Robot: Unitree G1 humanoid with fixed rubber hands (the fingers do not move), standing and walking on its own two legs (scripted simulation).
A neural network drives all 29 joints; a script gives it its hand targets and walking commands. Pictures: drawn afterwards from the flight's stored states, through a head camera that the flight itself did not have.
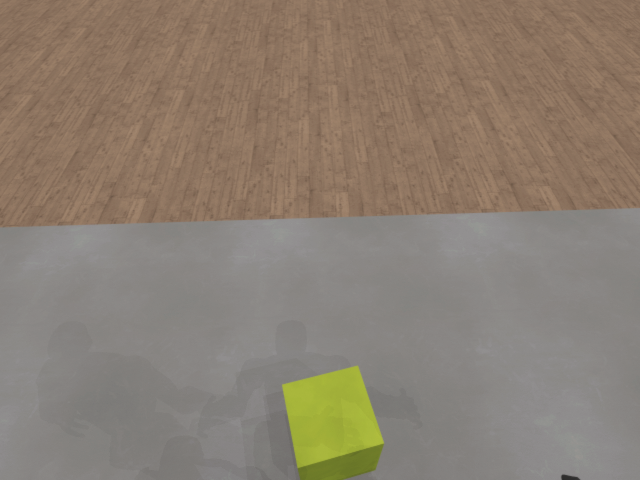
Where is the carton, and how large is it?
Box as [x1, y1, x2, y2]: [282, 366, 383, 479]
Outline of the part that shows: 357,366 282,384 300,479 343,479 375,469 383,445 383,441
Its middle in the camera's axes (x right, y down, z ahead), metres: +0.03 +0.53 +1.06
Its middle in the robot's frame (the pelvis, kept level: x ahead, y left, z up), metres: +0.41 +0.00 -0.66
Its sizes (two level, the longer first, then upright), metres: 0.210 0.200 0.250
